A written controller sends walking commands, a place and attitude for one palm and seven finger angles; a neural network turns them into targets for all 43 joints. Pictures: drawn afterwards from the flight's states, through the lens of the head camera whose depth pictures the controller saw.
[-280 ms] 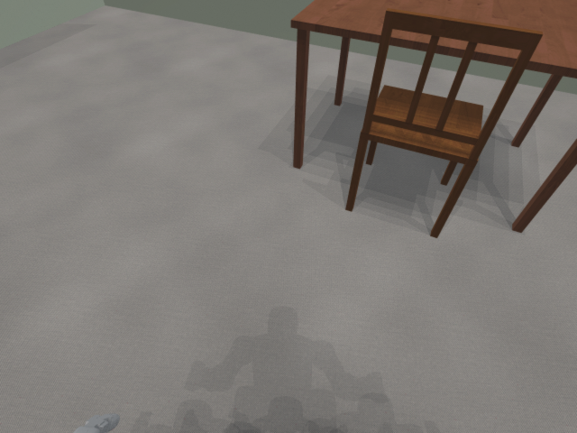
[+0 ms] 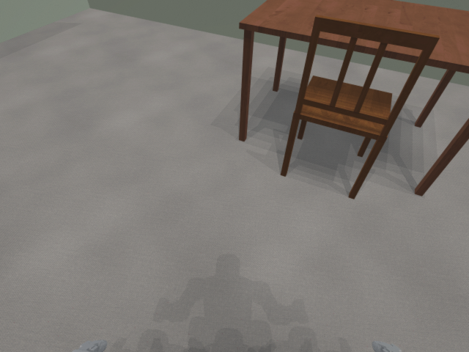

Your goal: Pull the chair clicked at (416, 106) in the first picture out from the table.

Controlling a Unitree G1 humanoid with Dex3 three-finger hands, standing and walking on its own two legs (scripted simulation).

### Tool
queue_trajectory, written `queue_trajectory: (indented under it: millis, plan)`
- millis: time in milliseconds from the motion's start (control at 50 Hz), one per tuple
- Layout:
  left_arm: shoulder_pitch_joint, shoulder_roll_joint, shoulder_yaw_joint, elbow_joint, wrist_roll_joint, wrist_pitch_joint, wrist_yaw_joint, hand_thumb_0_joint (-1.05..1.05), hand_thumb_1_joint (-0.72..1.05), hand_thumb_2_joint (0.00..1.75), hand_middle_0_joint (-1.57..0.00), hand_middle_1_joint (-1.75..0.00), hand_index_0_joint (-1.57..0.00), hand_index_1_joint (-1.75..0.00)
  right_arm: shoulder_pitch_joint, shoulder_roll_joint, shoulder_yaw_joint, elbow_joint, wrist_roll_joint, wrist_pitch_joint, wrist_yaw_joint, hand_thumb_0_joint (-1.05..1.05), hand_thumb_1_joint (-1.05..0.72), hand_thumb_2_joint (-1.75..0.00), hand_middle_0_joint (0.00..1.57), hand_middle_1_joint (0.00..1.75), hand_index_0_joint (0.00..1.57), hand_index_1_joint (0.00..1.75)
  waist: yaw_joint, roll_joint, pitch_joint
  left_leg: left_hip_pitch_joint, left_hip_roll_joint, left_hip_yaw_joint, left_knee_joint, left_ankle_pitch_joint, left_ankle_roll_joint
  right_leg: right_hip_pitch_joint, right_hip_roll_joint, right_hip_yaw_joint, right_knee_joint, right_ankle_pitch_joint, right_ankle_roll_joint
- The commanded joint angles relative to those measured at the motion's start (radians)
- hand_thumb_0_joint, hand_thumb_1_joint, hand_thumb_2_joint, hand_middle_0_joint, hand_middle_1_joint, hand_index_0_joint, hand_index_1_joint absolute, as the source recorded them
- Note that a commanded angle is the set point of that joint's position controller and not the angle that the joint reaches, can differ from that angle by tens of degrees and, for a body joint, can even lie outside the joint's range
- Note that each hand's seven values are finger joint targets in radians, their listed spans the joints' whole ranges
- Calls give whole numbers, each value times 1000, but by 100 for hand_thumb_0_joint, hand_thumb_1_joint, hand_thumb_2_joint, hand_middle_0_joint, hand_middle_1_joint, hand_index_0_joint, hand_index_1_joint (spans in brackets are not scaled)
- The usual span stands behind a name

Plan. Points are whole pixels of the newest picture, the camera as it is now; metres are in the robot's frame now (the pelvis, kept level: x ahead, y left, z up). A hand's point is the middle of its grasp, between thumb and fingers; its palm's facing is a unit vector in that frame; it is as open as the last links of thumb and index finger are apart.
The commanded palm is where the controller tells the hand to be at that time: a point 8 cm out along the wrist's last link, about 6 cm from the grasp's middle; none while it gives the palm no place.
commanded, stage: stand and wait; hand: left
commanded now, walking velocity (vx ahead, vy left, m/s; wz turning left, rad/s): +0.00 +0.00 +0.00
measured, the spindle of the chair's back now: (342, 73) +1.19 -0.39 -0.09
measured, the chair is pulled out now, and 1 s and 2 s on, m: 0.00 0.00 0.00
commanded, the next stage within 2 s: look at it before walking up in 0.60 s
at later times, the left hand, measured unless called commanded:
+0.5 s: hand out of the picture +0.06 +0.24 -0.15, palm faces -0.03 -0.94 -0.33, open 7.4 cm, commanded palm none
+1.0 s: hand out of the picture +0.05 +0.24 -0.15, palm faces -0.03 -0.95 -0.32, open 7.3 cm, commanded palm none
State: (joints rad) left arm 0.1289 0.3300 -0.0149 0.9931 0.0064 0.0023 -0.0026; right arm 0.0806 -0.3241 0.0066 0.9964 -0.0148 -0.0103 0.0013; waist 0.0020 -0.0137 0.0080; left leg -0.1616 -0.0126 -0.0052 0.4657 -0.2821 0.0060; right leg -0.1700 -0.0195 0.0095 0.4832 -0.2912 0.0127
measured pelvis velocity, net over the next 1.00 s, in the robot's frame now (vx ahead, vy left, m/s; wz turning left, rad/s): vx -0.02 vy -0.01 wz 0.00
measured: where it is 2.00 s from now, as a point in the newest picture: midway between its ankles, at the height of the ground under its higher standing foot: outside the picture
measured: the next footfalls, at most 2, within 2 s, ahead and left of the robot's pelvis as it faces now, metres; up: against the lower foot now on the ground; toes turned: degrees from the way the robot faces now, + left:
none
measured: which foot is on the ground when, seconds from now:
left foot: down 0.00-1.00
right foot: down 0.00-1.00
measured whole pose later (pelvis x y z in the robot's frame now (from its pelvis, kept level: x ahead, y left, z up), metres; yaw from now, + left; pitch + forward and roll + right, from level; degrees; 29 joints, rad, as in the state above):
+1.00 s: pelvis -0.02 -0.01 +0.01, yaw +0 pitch -2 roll +0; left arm 0.14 0.34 -0.01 1.08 0.01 0.00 -0.01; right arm 0.12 -0.34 0.00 1.11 -0.01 -0.01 0.00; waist 0.00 -0.01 0.03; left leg -0.14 0.00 -0.01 0.38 -0.20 -0.01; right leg -0.15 -0.01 0.01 0.39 -0.21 0.00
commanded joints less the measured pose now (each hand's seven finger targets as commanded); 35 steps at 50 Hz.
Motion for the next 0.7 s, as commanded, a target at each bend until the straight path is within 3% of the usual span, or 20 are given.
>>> queue_trajectory:
  millis: [0, 280, 420, 520, 680]
  plan:
    - [-44, 212, 55, -60, 3, -24, 19, 0, 90, 90, -20, -30, -20, -30, -45, -211, -54, -58, 0, -24, -19, 0, -90, -90, 20, 30, 20, 30, -1, 18, -79, 29, 117, -78, -63, 308, 34, 26, -95, 74, -65, 295, -46]
    - [-32, 215, 52, -3, 1, -24, 15, 0, 90, 90, -20, -30, -20, -30, -31, -218, -47, 4, 5, -23, -18, 0, -90, -90, 20, 30, 20, 30, 1, 11, -42, 19, 122, -86, -113, 220, 28, 27, -99, 90, -116, 223, -44]
    - [-40, 218, 50, 12, 2, -24, 13, 0, 90, 90, -20, -30, -20, -30, -15, -220, -45, 26, 5, -21, -15, 0, -90, -90, 20, 30, 20, 30, -1, 5, -11, -4, 121, -96, -139, 147, 25, 4, -98, 100, -148, 122, -44]
    - [-36, 217, 50, 19, 2, -26, 13, 0, 90, 90, -20, -30, -20, -30, -8, -220, -45, 37, 5, -25, -14, 0, -90, -90, 20, 30, 20, 30, 0, 0, -35, 9, 124, -97, -138, 177, 24, 19, -99, 100, -146, 151, -45]
    - [-38, 213, 49, 24, 3, -27, 13, 0, 90, 90, -20, -30, -20, -30, -5, -219, -45, 47, 5, -24, -14, 0, -90, -90, 20, 30, 20, 30, -2, 5, -20, 9, 124, -95, -148, 162, 20, 5, -98, 108, -159, 137, -44]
